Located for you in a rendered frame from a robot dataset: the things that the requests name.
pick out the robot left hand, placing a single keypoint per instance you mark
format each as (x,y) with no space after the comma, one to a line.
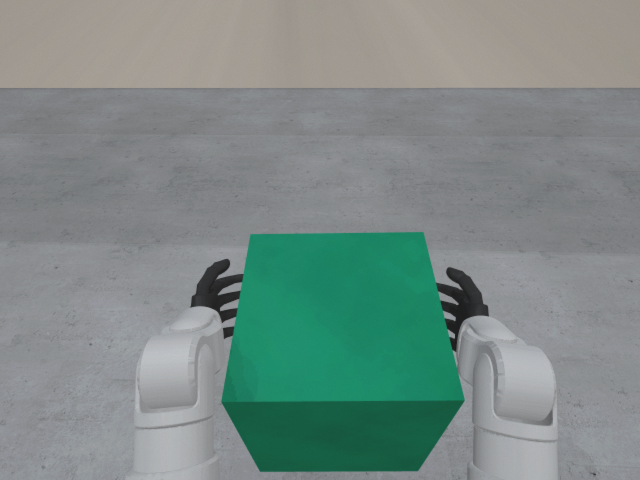
(209,287)

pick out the right robot forearm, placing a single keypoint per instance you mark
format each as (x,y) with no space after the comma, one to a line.
(514,405)

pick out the robot right hand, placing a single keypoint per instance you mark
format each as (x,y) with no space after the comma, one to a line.
(469,299)

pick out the carton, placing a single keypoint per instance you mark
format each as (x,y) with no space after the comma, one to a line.
(340,357)

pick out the left robot forearm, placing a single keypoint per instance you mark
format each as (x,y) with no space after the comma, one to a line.
(175,400)

